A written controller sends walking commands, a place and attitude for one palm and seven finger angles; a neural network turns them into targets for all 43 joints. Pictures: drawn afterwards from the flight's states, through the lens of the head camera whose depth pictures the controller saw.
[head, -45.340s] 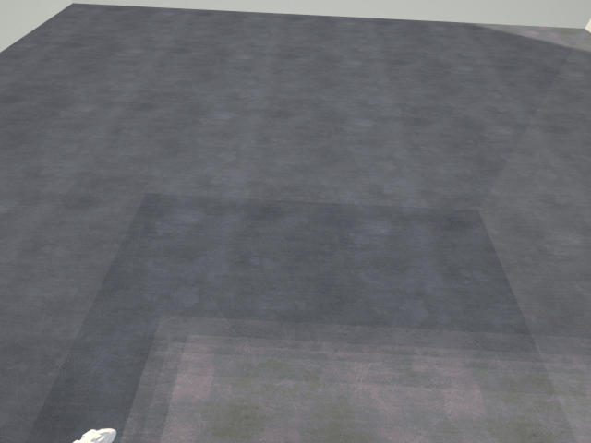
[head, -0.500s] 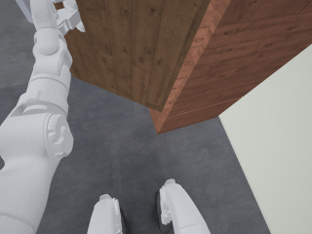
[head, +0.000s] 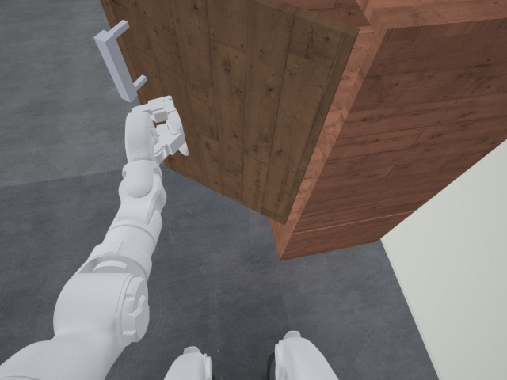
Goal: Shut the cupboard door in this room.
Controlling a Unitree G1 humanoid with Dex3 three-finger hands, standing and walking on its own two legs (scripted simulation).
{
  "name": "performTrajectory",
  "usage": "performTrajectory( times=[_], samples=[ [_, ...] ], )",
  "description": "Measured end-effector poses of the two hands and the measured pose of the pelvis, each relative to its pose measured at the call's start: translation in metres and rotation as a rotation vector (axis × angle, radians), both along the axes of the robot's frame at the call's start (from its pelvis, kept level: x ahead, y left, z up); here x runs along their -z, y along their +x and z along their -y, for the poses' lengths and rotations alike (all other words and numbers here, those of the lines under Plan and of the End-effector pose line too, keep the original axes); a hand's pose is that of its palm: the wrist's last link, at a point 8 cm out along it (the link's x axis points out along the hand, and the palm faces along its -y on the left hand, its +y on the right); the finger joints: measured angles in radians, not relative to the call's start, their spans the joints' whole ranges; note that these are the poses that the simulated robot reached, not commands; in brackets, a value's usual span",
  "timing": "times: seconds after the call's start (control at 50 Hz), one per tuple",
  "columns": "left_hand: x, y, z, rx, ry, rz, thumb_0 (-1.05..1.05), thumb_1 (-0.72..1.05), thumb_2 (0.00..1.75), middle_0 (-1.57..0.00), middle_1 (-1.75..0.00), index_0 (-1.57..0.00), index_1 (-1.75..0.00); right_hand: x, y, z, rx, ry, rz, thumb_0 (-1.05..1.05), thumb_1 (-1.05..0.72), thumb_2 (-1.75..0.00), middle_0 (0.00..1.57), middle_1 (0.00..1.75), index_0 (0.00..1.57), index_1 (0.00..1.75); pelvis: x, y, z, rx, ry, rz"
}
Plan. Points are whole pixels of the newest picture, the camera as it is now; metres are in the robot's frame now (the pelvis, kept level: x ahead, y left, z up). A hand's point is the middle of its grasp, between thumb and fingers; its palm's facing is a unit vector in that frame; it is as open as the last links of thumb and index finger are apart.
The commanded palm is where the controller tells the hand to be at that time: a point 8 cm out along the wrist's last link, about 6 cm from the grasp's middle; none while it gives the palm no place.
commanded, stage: pull the fist back off the door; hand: left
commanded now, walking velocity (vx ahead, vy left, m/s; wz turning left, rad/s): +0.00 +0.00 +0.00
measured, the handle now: (125, 62) +0.65 +0.19 +0.06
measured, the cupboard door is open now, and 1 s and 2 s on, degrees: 51 51 51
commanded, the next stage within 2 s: draw the hand back to the body in 0.18 s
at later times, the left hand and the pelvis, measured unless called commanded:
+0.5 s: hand (171, 149) +0.44 +0.10 +0.08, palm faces +0.05 -1.00 -0.03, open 3.1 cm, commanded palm +0.39 +0.16 +0.09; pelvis -0.01 +0.00 +0.01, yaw -1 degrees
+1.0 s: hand (60, 220) +0.31 +0.18 +0.15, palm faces +0.15 -0.96 -0.22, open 3.1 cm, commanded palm +0.26 +0.23 +0.17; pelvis +0.01 +0.00 +0.07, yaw +0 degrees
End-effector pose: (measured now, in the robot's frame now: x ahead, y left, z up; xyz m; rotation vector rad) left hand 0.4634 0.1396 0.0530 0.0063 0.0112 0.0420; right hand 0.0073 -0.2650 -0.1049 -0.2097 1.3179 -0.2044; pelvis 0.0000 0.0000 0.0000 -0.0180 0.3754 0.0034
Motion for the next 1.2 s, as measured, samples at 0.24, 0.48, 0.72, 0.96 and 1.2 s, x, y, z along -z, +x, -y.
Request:
performTrajectory(
  times=[0.24, 0.48, 0.72, 0.96, 1.2],
  samples=[
    [-0.009, -0.023, 0.006, 0.002, 0.023, 0.031, 0.02, 0.89, 0.9, -1.3, -1.5, -1.3, -1.5, 0.007, 0.043, -0.008, -0.032, 0.016, 0.151, 0.0, -0.91, -0.9, 0.2, 0.3, 0.2, 0.3, 0.001, -0.01, 0.001, -0.001, 0.012, 0.037],
    [-0.027, -0.043, -0.005, -0.003, 0.027, 0.052, 0.02, 0.89, 0.9, -1.3, -1.5, -1.3, -1.5, 0.006, 0.015, -0.021, 0.02, 0.071, 0.12, 0.0, -0.91, -0.89, 0.2, 0.3, 0.2, 0.3, -0.009, -0.013, 0.001, 0.027, 0.021, 0.076],
    [-0.071, -0.112, -0.051, -0.011, 0.032, 0.085, 0.02, 0.89, 0.9, -1.3, -1.5, -1.3, -1.5, -0.036, 0.058, -0.009, -0.01, 0.022, 0.28, 0.01, -0.91, -0.9, 0.2, 0.3, 0.2, 0.3, -0.04, -0.004, 0.001, 0.013, 0.014, 0.215],
    [-0.103, -0.177, -0.084, -0.074, 0.197, 0.007, 0.02, 0.89, 0.9, -1.16, -1.34, -1.15, -1.34, -0.089, 0.167, -0.033, -0.1, 0.016, 0.572, 0.01, -0.91, -0.9, 0.2, 0.3, 0.2, 0.3, -0.062, 0.007, -0.003, 0.003, 0.019, 0.353],
    [-0.143, -0.232, -0.129, -0.258, 0.292, 0.02, 0.02, 0.89, 0.9, -0.85, -1.01, -0.85, -1.01, -0.106, 0.208, -0.076, -0.227, 0.087, 0.639, 0.01, -0.91, -0.9, 0.2, 0.3, 0.2, 0.3, -0.074, 0.021, -0.009, -0.016, 0.015, 0.434]
  ],
)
